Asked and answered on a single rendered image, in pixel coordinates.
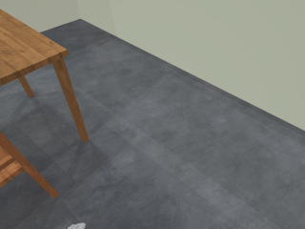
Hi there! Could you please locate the chair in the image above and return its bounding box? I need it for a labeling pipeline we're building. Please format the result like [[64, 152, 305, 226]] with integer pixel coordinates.
[[0, 132, 59, 198]]

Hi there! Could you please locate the table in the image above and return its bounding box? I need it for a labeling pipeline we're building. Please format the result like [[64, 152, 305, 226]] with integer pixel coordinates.
[[0, 9, 89, 142]]

